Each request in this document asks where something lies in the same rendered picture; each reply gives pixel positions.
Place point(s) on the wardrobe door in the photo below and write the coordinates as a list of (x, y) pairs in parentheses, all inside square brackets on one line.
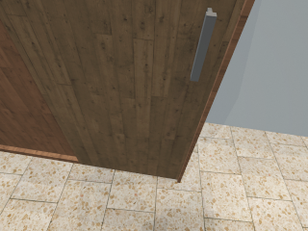
[(26, 121), (116, 74)]

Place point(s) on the handle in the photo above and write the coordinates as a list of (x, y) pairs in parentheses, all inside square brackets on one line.
[(203, 43)]

